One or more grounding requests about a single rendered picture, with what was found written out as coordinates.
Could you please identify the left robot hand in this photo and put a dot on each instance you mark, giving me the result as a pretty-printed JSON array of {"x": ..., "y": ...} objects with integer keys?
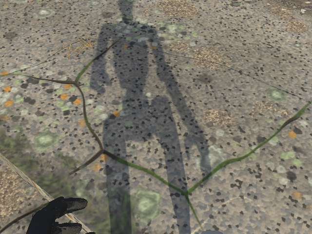
[{"x": 44, "y": 221}]

